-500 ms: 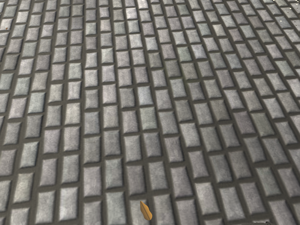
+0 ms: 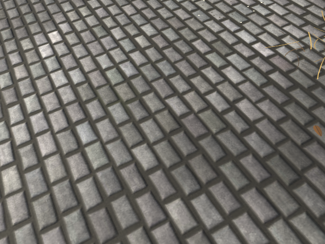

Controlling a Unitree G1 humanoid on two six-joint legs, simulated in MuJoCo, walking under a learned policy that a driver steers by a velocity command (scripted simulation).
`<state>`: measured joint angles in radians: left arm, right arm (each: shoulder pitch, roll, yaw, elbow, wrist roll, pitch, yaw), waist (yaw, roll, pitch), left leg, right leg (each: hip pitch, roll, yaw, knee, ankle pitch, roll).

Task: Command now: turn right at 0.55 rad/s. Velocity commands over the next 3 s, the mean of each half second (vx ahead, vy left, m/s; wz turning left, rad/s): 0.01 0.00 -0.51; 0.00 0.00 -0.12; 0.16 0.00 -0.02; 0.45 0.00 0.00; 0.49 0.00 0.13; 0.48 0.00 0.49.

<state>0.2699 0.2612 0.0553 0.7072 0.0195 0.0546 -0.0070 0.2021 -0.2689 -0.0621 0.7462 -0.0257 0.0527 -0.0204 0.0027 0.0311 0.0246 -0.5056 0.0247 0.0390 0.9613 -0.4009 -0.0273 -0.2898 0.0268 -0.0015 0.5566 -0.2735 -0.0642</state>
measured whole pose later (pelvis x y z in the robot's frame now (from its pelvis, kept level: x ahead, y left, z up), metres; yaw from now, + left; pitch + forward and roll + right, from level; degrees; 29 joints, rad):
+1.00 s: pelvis -0.03 +0.02 +0.01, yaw -17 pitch -2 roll +0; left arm 0.19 0.23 0.00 0.86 0.01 0.00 0.02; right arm 0.24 -0.24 -0.02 0.89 -0.01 0.01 -0.01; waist -0.02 0.00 0.03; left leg -0.17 -0.02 0.00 0.39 -0.19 0.01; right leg -0.12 0.05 0.06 0.41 -0.25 -0.04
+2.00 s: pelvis +0.29 -0.06 -0.01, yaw -16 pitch +0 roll -1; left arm 0.10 0.22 0.05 0.93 0.02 -0.07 -0.01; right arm 0.40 -0.19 -0.02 1.08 -0.01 -0.08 0.00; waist -0.03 0.01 0.07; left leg -0.19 -0.03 -0.01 1.14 -0.40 0.09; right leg -0.39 0.06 -0.13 0.56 -0.18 -0.12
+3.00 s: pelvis +0.86 -0.17 -0.01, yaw +5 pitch +2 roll +1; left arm -0.03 0.23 0.01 0.74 0.04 -0.09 -0.01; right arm 0.46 -0.26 -0.08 0.96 -0.01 -0.06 -0.01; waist -0.10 -0.02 0.05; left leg 0.00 -0.14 -0.20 0.50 -0.46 0.09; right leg -0.46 0.00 0.00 0.49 -0.03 -0.03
